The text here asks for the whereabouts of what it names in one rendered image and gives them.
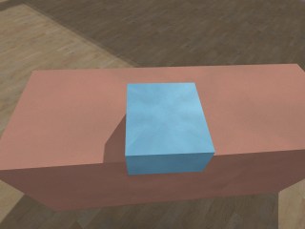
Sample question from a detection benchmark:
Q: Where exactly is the pedestal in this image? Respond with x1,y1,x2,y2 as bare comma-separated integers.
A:
0,63,305,212

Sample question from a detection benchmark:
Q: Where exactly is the carton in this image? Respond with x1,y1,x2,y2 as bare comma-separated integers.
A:
125,82,215,175

